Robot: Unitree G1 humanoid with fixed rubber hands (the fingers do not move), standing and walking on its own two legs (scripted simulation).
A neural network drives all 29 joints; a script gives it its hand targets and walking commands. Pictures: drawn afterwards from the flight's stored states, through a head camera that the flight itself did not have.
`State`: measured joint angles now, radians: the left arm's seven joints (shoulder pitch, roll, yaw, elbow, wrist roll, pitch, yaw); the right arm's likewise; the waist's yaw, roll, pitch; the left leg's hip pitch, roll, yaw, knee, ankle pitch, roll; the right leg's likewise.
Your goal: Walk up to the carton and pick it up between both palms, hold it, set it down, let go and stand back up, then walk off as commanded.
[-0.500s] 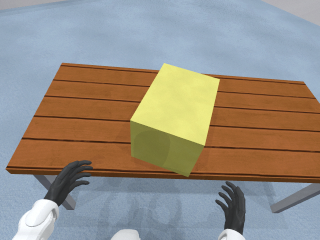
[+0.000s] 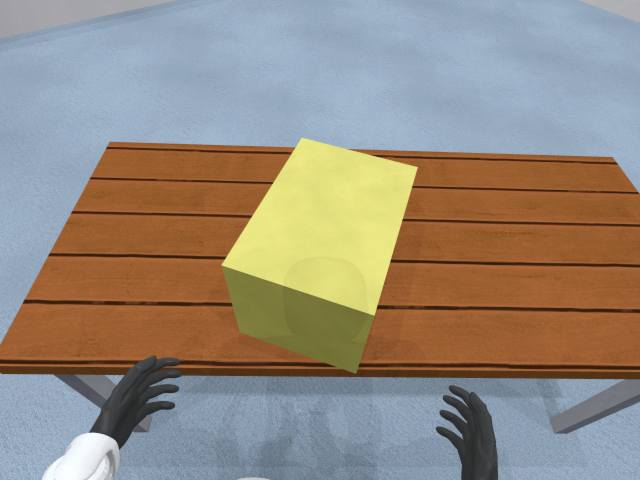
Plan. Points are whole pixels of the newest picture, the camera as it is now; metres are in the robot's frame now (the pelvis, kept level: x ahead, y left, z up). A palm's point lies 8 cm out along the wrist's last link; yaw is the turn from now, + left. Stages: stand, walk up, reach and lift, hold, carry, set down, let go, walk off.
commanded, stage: set down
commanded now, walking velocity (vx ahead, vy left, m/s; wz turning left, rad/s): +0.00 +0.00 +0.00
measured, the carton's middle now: (327, 250) +0.47 +0.03 -0.07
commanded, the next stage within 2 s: let go in 0.84 s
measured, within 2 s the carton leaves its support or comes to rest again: neither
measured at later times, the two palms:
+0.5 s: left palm (127, 412) +0.18 +0.26 -0.05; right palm (485, 458) +0.16 -0.18 -0.06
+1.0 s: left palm (144, 443) +0.15 +0.24 -0.06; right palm out of the picture +0.14 -0.21 -0.07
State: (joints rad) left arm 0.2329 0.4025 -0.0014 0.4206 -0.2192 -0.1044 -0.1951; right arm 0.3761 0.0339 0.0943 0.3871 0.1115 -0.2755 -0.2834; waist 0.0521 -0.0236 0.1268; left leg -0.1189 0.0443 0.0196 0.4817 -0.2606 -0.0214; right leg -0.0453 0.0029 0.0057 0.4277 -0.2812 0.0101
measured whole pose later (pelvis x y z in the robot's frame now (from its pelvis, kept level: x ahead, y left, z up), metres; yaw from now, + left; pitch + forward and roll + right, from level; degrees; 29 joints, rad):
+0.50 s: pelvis +0.02 +0.01 +0.00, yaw -1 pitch -5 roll -1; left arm 0.27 0.32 0.02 0.39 -0.10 -0.03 -0.15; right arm 0.30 -0.09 0.06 0.60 0.10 -0.40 -0.15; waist 0.04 0.00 0.13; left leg -0.07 0.04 0.05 0.44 -0.27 -0.01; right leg 0.01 -0.01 0.03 0.34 -0.26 0.02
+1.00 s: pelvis -0.02 +0.00 +0.00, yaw -1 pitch -7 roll +0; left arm 0.18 0.25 0.00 0.53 -0.08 0.09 -0.05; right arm 0.23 -0.13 0.00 0.58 0.00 -0.15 -0.06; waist 0.01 0.02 0.11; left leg -0.09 0.04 0.04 0.42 -0.21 -0.02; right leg -0.03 0.00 0.03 0.39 -0.24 0.01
